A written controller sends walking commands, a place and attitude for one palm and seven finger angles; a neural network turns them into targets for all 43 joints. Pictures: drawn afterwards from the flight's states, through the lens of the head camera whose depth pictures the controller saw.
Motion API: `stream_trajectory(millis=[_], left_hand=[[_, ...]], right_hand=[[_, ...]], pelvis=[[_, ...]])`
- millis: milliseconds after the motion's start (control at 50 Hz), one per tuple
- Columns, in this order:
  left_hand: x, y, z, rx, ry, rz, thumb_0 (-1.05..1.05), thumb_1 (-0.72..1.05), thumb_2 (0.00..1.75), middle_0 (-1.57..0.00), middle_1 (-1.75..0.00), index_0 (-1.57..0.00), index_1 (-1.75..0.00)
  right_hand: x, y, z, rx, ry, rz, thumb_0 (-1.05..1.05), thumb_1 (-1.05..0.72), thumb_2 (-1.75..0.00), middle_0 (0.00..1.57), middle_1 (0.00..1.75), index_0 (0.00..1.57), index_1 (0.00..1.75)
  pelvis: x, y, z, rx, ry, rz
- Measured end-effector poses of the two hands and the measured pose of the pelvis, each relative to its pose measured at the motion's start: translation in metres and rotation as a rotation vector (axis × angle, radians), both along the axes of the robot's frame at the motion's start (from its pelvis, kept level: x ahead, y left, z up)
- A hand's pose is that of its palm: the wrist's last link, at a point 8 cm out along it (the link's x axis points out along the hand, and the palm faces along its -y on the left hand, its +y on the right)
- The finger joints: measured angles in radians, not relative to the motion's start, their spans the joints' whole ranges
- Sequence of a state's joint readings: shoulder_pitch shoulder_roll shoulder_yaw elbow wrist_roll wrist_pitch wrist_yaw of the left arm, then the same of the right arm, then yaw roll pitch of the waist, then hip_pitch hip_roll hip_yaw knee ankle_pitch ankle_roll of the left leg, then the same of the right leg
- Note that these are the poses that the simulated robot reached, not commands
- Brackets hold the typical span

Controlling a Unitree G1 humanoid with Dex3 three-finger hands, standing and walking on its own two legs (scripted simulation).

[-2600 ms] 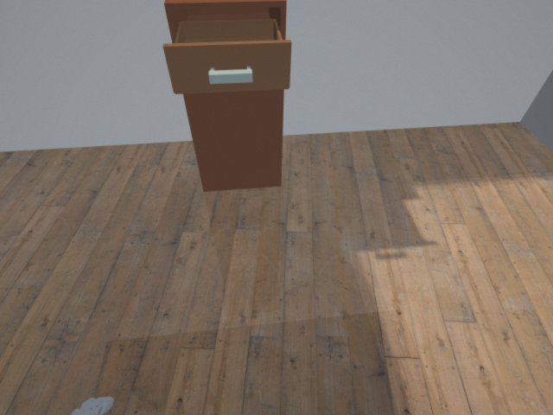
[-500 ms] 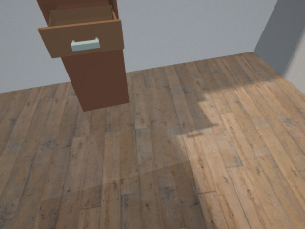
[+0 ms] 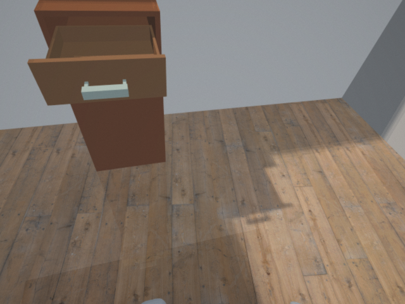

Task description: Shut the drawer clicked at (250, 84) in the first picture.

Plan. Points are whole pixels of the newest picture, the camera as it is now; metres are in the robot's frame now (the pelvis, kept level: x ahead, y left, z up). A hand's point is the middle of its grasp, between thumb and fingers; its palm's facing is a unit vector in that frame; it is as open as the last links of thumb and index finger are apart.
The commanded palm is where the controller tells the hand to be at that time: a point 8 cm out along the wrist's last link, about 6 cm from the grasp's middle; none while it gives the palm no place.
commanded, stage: walk to a spot facing it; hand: left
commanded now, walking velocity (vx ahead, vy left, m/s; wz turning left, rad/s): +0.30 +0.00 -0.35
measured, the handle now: (105, 87) +0.65 +0.35 +0.04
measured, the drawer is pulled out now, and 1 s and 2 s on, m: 0.30 0.30 0.30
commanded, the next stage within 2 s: turn to face it in 0.16 s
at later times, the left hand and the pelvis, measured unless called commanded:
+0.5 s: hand (154, 235) +0.30 +0.15 -0.16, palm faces -0.11 -0.97 -0.19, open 7.4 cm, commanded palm none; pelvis +0.18 -0.01 +0.00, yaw -5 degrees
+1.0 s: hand (106, 271) +0.21 +0.24 -0.17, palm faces +0.23 -0.95 -0.21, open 7.4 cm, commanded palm none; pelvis +0.20 +0.02 +0.01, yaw +9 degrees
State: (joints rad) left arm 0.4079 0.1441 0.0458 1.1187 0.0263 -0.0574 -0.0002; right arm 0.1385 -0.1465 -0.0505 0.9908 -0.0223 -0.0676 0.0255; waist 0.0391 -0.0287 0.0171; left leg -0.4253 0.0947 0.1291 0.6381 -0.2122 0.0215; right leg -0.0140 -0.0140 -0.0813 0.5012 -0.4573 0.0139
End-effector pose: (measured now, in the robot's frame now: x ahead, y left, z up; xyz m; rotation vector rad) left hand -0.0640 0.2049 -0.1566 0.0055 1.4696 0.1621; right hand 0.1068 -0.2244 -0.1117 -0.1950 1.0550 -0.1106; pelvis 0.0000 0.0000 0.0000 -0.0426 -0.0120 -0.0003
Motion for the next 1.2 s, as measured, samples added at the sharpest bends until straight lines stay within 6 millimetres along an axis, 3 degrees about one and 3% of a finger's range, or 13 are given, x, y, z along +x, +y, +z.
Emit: stream_trajectory(millis=[40,80,180,260,340,420,520,600,660,760,880,1040,1200], left_hand=[[0.018,0.012,-0.003,-0.002,0.029,-0.010,0.01,0.91,0.90,-0.20,-0.30,-0.20,-0.30],[0.044,0.024,0.002,0.009,0.029,-0.035,0.01,0.91,0.90,-0.20,-0.30,-0.20,-0.30],[0.130,0.048,0.019,0.043,-0.046,-0.108,0.01,0.91,0.90,-0.20,-0.30,-0.19,-0.30],[0.201,0.053,0.027,0.059,-0.118,-0.157,0.01,0.91,0.90,-0.20,-0.30,-0.19,-0.29],[0.266,0.042,0.032,0.067,-0.176,-0.221,0.01,0.91,0.90,-0.20,-0.30,-0.19,-0.29],[0.324,0.018,0.033,0.077,-0.236,-0.275,0.01,0.91,0.90,-0.20,-0.30,-0.19,-0.29],[0.370,-0.015,0.029,0.085,-0.336,-0.260,0.00,0.91,0.90,-0.20,-0.30,-0.19,-0.30],[0.371,-0.023,0.035,0.078,-0.360,-0.196,0.00,0.91,0.90,-0.20,-0.30,-0.20,-0.30],[0.368,-0.014,0.040,0.101,-0.377,-0.132,-0.02,0.93,0.90,-0.20,-0.30,-0.20,-0.30],[0.349,0.012,0.036,0.120,-0.354,-0.061,-0.01,0.92,0.90,-0.21,-0.30,-0.20,-0.30],[0.302,0.056,0.009,0.122,-0.273,0.050,0.00,0.91,0.90,-0.20,-0.30,-0.20,-0.30],[0.245,0.082,0.027,0.148,-0.125,0.124,0.01,0.91,0.90,-0.20,-0.30,-0.19,-0.30],[0.227,0.069,0.041,0.183,-0.085,0.161,0.01,0.91,0.90,-0.20,-0.30,-0.19,-0.30]], right_hand=[[0.016,0.010,-0.001,-0.007,-0.013,-0.007,0.00,-0.91,-0.90,0.20,0.30,0.20,0.30],[0.017,0.017,0.000,-0.004,0.004,-0.042,0.00,-0.91,-0.90,0.20,0.30,0.20,0.30],[0.002,0.012,0.010,-0.037,0.081,-0.177,-0.03,-0.96,-0.90,0.20,0.30,0.21,0.30],[-0.020,0.012,0.008,-0.036,0.203,-0.237,-0.02,-0.95,-0.90,0.20,0.30,0.21,0.30],[-0.039,0.019,0.002,0.002,0.322,-0.288,-0.01,-0.93,-0.90,0.20,0.30,0.20,0.30],[-0.052,0.029,-0.010,0.069,0.438,-0.319,0.00,-0.92,-0.90,0.20,0.30,0.20,0.30],[-0.043,0.028,-0.031,0.144,0.551,-0.308,0.00,-0.91,-0.90,0.20,0.30,0.20,0.30],[0.002,0.013,-0.032,0.130,0.503,-0.251,0.00,-0.91,-0.90,0.20,0.30,0.20,0.30],[0.048,-0.002,-0.029,0.099,0.410,-0.196,0.01,-0.91,-0.90,0.20,0.30,0.20,0.30],[0.123,-0.017,-0.015,0.022,0.245,-0.094,0.00,-0.91,-0.90,0.20,0.30,0.20,0.30],[0.190,-0.008,-0.003,-0.079,0.095,0.032,0.00,-0.91,-0.90,0.20,0.30,0.20,0.30],[0.203,0.016,0.015,-0.086,0.111,0.116,0.00,-0.91,-0.90,0.20,0.30,0.20,0.30],[0.197,0.022,0.001,-0.022,0.163,0.145,0.00,-0.90,-0.90,0.20,0.30,0.21,0.30]], pelvis=[[0.017,0.009,-0.002,0.010,-0.005,-0.016],[0.034,0.015,0.003,0.015,-0.011,-0.036],[0.074,0.024,0.018,0.029,-0.011,-0.091],[0.103,0.024,0.023,0.035,-0.007,-0.129],[0.129,0.018,0.022,0.040,-0.008,-0.147],[0.156,0.005,0.016,0.051,-0.013,-0.126],[0.185,-0.016,0.001,0.049,-0.015,-0.070],[0.191,-0.020,0.005,0.042,-0.024,-0.019],[0.193,-0.019,0.010,0.038,-0.017,0.019],[0.196,-0.010,0.010,0.030,-0.010,0.077],[0.195,0.014,-0.004,0.009,-0.007,0.131],[0.197,0.025,0.017,0.014,0.004,0.177],[0.199,0.014,0.021,0.037,-0.001,0.220]])
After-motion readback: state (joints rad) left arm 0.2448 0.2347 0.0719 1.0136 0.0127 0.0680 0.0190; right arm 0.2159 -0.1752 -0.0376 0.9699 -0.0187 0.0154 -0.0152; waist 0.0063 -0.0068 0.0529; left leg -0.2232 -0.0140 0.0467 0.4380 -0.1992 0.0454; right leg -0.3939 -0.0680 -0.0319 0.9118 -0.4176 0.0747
